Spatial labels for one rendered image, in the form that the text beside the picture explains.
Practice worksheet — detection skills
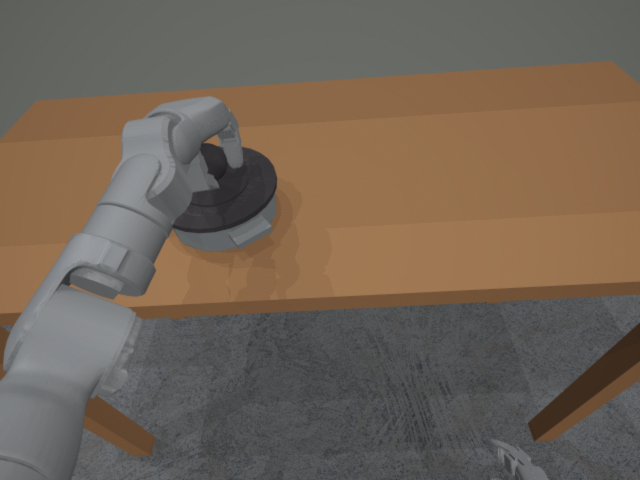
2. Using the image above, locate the robot left forearm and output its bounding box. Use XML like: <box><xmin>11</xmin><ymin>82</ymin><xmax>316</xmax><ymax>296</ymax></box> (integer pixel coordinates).
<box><xmin>3</xmin><ymin>108</ymin><xmax>201</xmax><ymax>372</ymax></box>

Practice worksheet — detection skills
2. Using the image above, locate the lid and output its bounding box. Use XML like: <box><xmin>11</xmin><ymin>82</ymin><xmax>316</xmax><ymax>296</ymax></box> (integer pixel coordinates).
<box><xmin>172</xmin><ymin>146</ymin><xmax>277</xmax><ymax>233</ymax></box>

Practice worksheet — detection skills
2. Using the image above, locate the table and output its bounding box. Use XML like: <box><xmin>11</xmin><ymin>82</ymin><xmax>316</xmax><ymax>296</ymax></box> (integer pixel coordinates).
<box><xmin>0</xmin><ymin>61</ymin><xmax>640</xmax><ymax>456</ymax></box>

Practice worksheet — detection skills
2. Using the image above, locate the robot left upper arm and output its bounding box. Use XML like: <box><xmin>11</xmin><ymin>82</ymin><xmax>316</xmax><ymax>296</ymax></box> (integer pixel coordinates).
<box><xmin>0</xmin><ymin>284</ymin><xmax>143</xmax><ymax>480</ymax></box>

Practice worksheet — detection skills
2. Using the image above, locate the pot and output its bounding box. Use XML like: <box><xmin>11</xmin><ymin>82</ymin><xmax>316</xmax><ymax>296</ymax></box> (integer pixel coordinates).
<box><xmin>173</xmin><ymin>193</ymin><xmax>277</xmax><ymax>251</ymax></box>

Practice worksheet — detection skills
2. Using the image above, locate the robot left hand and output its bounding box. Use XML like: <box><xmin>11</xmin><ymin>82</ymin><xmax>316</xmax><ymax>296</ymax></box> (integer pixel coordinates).
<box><xmin>148</xmin><ymin>96</ymin><xmax>243</xmax><ymax>193</ymax></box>

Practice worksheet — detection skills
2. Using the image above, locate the knob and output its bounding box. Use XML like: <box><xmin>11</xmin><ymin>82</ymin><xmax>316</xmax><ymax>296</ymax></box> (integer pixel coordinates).
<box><xmin>200</xmin><ymin>143</ymin><xmax>228</xmax><ymax>181</ymax></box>

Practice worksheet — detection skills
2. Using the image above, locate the robot right hand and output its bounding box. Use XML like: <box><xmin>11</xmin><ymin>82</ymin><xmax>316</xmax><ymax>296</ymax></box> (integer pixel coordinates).
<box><xmin>488</xmin><ymin>439</ymin><xmax>549</xmax><ymax>480</ymax></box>

